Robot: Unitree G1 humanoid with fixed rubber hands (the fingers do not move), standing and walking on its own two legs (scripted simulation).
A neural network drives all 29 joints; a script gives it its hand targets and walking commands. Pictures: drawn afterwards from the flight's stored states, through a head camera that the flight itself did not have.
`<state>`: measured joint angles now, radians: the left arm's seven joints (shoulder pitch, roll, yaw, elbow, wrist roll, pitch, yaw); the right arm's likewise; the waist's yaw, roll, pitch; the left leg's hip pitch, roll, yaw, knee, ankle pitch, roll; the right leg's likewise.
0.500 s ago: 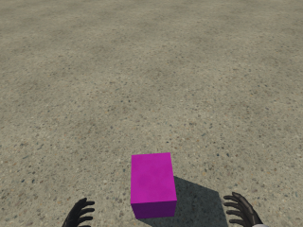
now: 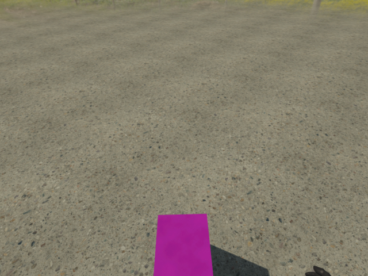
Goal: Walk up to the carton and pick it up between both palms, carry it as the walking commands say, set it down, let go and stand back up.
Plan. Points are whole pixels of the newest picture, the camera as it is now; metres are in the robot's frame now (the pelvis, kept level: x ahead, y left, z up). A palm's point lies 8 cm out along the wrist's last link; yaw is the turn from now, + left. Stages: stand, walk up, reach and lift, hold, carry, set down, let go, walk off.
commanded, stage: stand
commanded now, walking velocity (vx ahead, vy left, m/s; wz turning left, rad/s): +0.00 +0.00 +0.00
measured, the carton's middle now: (183, 257) +0.44 +0.03 -0.62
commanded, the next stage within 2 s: none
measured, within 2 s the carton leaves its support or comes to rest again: neither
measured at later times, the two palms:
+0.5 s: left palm out of the picture +0.07 +0.31 -0.08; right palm out of the picture +0.07 -0.27 -0.09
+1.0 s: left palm out of the picture +0.01 +0.32 -0.09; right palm out of the picture +0.01 -0.28 -0.10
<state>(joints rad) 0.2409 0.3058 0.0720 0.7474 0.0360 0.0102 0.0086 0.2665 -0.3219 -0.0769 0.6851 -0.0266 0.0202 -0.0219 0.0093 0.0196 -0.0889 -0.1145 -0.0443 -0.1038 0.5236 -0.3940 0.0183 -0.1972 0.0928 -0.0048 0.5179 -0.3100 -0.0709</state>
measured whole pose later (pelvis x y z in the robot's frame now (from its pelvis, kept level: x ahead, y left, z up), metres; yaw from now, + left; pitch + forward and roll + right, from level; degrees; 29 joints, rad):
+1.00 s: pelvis -0.06 +0.02 +0.01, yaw +0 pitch -3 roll +0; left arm 0.19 0.34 0.02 1.02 0.02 -0.03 0.00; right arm 0.22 -0.37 -0.01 0.97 -0.02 -0.03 0.00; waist 0.01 0.02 -0.02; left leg -0.12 -0.08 -0.09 0.41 -0.24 0.04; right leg -0.19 0.05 0.01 0.39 -0.15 -0.04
